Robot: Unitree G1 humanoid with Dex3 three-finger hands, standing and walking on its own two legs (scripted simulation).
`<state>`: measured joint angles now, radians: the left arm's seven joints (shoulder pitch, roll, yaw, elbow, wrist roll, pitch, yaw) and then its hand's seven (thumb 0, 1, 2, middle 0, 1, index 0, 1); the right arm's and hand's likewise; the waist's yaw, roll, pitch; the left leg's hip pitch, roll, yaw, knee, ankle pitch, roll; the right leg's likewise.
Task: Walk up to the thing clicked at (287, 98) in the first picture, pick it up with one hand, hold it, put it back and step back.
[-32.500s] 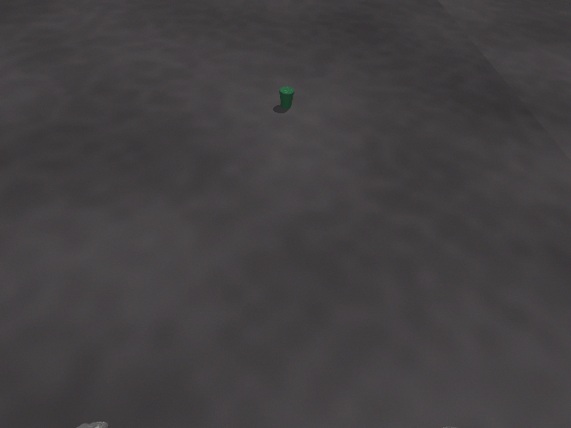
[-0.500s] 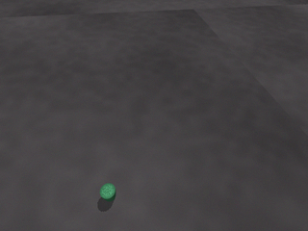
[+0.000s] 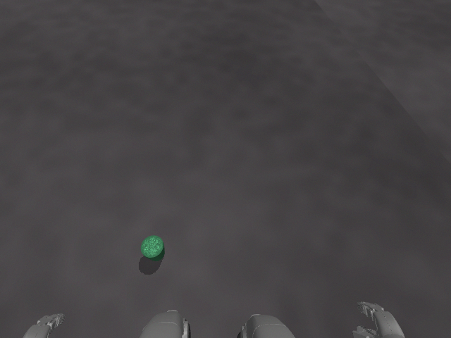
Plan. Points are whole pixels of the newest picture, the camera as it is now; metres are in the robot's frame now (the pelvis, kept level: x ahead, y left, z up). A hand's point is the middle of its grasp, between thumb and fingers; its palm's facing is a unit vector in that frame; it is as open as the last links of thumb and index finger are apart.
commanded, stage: step back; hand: left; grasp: from above
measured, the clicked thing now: (154, 250) +0.44 +0.29 -0.70
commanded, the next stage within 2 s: none
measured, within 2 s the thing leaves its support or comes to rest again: neither
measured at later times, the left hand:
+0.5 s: hand out of the picture +0.01 +0.29 -0.16, palm faces +0.07 -0.93 -0.36, open 7.4 cm
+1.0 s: hand out of the picture -0.19 +0.28 -0.14, palm faces -0.05 -0.91 -0.41, open 7.4 cm
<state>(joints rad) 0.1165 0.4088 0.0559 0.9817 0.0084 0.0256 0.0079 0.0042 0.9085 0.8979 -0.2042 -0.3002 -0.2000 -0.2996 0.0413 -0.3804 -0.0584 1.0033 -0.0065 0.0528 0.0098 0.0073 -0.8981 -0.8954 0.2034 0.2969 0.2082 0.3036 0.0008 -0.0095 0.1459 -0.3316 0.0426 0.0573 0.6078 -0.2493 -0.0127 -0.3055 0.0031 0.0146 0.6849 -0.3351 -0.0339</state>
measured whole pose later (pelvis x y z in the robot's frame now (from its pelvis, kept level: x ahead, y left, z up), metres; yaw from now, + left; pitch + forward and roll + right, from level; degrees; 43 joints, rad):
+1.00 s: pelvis -0.26 +0.01 -0.01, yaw -3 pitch -4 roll -1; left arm 0.23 0.35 0.07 0.89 0.03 0.03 -0.01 0.01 0.91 0.90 -0.20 -0.30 -0.20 -0.30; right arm 0.07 -0.39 -0.06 0.87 -0.02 0.07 0.00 0.01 -0.90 -0.90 0.20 0.30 0.21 0.30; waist 0.01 0.08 0.18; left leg -0.46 0.05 0.04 0.68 -0.25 0.02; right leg -0.23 0.04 0.01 0.68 -0.38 -0.01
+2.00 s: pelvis -0.58 +0.01 +0.00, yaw +1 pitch -1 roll +1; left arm 0.18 0.37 0.07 0.86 0.06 0.04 0.00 0.01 0.90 0.90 -0.21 -0.30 -0.21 -0.30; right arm 0.21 -0.41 -0.05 0.90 -0.02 0.05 -0.01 0.01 -0.90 -0.90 0.20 0.30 0.21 0.30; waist 0.03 0.02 0.10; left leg -0.36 -0.05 -0.09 0.91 -0.47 -0.02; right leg -0.36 -0.04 0.01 0.63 -0.26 0.00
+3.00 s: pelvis -0.56 +0.01 +0.01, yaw +1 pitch -2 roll +0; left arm 0.09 0.36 0.02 1.04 0.01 -0.02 0.01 0.01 0.91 0.90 -0.21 -0.30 -0.20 -0.30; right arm 0.04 -0.32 -0.02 1.07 -0.02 -0.01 0.01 0.01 -0.90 -0.90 0.20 0.30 0.21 0.30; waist 0.02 0.00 0.06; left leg -0.22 0.03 0.03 0.50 -0.25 0.00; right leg -0.15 -0.02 0.01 0.48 -0.30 0.03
